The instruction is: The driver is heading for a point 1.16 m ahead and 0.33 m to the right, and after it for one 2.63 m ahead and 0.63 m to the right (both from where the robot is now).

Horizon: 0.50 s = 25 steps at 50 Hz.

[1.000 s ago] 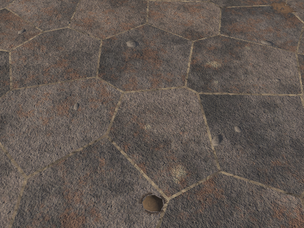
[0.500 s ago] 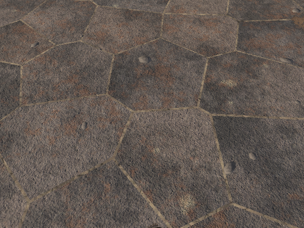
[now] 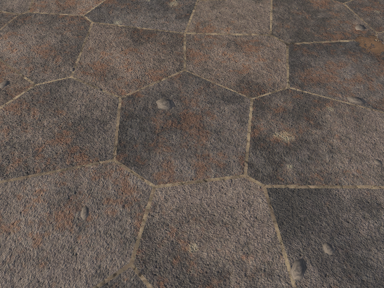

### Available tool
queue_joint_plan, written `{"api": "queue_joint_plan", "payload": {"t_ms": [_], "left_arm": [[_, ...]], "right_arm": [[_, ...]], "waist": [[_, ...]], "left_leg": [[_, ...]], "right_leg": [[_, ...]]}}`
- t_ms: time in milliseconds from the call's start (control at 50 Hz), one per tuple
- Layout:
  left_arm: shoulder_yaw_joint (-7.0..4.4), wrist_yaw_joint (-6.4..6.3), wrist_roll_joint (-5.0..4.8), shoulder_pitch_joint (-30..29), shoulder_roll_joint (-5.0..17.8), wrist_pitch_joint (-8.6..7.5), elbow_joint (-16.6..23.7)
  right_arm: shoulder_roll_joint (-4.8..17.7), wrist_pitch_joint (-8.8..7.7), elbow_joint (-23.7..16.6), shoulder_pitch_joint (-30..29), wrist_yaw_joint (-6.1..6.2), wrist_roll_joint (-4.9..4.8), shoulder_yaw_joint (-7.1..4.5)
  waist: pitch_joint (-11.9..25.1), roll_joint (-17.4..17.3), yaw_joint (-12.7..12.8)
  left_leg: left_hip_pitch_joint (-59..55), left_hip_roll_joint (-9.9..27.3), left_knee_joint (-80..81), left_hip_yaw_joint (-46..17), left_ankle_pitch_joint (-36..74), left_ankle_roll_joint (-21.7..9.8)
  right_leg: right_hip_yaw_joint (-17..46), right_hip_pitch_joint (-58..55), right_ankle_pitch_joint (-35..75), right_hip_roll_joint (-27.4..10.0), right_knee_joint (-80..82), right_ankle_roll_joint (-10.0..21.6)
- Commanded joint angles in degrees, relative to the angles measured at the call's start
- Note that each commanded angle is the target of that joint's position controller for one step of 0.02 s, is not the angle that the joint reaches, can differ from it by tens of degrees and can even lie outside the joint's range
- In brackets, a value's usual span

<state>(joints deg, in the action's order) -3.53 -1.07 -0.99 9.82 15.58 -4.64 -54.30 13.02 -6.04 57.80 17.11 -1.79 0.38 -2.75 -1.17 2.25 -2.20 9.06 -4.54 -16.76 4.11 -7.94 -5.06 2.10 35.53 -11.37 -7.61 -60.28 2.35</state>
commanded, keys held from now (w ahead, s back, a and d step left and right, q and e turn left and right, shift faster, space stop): w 0.10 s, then w+e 0.86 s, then w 0.04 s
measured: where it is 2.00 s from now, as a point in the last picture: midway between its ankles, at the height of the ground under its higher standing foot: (268, 166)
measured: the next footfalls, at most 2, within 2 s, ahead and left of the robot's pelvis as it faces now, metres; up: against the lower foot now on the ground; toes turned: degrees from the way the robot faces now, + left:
right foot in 0.34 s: +0.37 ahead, -0.15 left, +0.00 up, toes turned -7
left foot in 0.82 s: +0.69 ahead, -0.01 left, +0.00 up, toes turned -24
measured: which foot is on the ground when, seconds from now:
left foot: down 0.00-0.34, up 0.36-0.80, down 0.82-1.00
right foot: up 0.00-0.32, down 0.34-0.84, up 0.86-1.00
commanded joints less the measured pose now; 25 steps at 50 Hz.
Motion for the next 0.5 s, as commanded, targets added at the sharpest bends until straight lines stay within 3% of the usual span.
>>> {"api": "queue_joint_plan", "payload": {"t_ms": [20,120,220,260,280,300,320,340,360,380,400,420,440,460,500], "left_arm": [[-0.94,-0.03,0.68,-0.2,3.0,0.16,2.7],[-0.14,1.16,0.25,-9.5,1.4,-0.59,5.4],[0.74,3.25,-0.58,-16.0,1.3,-0.83,8.7],[0.59,4.15,-0.72,-15.8,2.2,-1.0,9.7],[0.13,4.41,-0.6,-13.8,3.3,-1.01,9.7],[-0.77,4.47,-0.42,-9.4,5.0,-0.91,8.9],[-2.29,4.34,-0.37,-0.6,7.3,-0.76,6.4],[-3.96,3.75,-0.09,9.2,11.4,-0.39,4.5],[-5.18,3.45,-0.09,14.3,16.6,-0.08,3.9],[-3.63,3.31,-0.02,14.6,12.0,0.03,3.7],[-2.96,3.09,0.12,11.2,9.5,-0.16,4.5],[-2.49,3.03,0.24,6.6,8.0,-0.42,6.0],[-1.95,3.13,0.51,3.1,6.4,-0.5,7.0],[-1.48,3.04,1.01,1.4,5.1,-0.62,7.8],[-1.61,2.6,0.59,1.2,5.8,-0.55,8.3]], "right_arm": [[8.4,-0.7,-3.1,-1.2,1.38,-0.07,-1.34],[9.1,-0.08,-1.8,3.7,2.24,-0.7,-1.24],[9.4,1.15,0.3,7.6,2.49,-0.52,-1.68],[10.1,1.76,-0.1,6.4,2.7,-0.55,-2.07],[10.9,1.98,-0.7,5.1,2.84,-0.53,-2.29],[11.6,2.33,-1.2,4.2,3.01,-0.46,-2.48],[11.3,2.88,-2.0,3.1,3.26,-0.3,-2.3],[10.8,2.77,-3.7,3.4,3.6,0.33,-1.73],[3.2,1.02,-5.5,8.8,2.27,1.21,0.81],[5.9,-1.42,-5.0,6.0,1.48,-0.27,0.38],[9.8,-2.93,-7.4,0.0,1.05,-2.37,-0.71],[10.0,-3.59,-8.2,-3.2,1.35,-2.48,-0.69],[10.0,-3.5,-8.4,-4.6,1.87,-1.41,-1.2],[10.0,-2.78,-8.7,-4.1,2.25,-0.73,-1.65],[8.3,-1.32,-9.5,-3.3,2.58,-0.02,-1.75]], "waist": [[-2.0,-4.2,2.0],[-3.1,-4.9,-0.8],[-4.7,-4.4,-2.6],[-3.8,-5.3,-1.4],[-1.9,-6.5,0.1],[1.5,-7.8,2.6],[6.4,-7.4,7.0],[12.5,-3.5,10.5],[19.9,10.8,6.9],[22.7,7.7,8.4],[14.3,6.1,8.5],[9.4,0.7,6.8],[5.7,-2.7,4.6],[4.6,-2.0,2.4],[3.6,-0.5,0.8]], "left_leg": [[0.5,16.8,12.0,-13.7,4.0,-8.4],[-2.9,14.7,12.0,-7.7,6.6,-6.0],[-14.3,18.7,8.4,-4.1,11.4,-5.2],[-17.4,19.9,4.6,-2.5,20.5,-4.2],[-18.0,19.8,1.1,-1.4,30.9,-3.5],[-18.1,19.3,-5.0,-0.1,41.9,-2.6],[-15.6,17.1,-16.2,2.3,47.6,-1.0],[-2.5,15.2,-32.4,3.6,36.3,1.2],[23.8,3.3,-55.1,1.7,-4.0,5.6],[32.2,1.9,-62.3,-8.8,-22.9,4.3],[37.1,5.3,-63.0,-10.0,-19.2,2.9],[35.6,8.0,-59.3,-9.4,-14.1,2.4],[32.5,9.7,-54.3,-8.8,-11.3,2.8],[28.1,11.1,-50.9,-9.1,-9.7,3.3],[25.0,11.5,-45.7,-8.5,-9.1,5.0]], "right_leg": [[1.6,5.5,8.7,-2.1,7.8,-1.6],[-1.7,3.3,19.6,0.9,23.1,-1.8],[-2.1,6.6,14.9,2.4,28.3,0.6],[-3.1,4.6,9.7,3.9,29.2,2.4],[-4.7,0.4,7.1,5.6,29.1,3.4],[-6.5,-6.4,5.4,7.9,28.9,4.5],[-7.9,-17.8,7.0,10.5,30.7,6.1],[2.3,-35.5,8.0,4.5,29.8,9.3],[33.4,-57.6,-2.5,-9.9,34.5,20.5],[44.2,-61.2,-5.9,-11.8,42.6,20.5],[35.4,-55.2,-3.4,-9.7,43.4,17.3],[27.9,-46.2,2.2,-7.3,44.2,15.5],[22.6,-37.6,7.9,-5.2,45.4,14.5],[19.5,-31.8,11.5,-3.5,46.8,13.9],[16.9,-26.1,14.0,-2.0,48.7,14.4]]}}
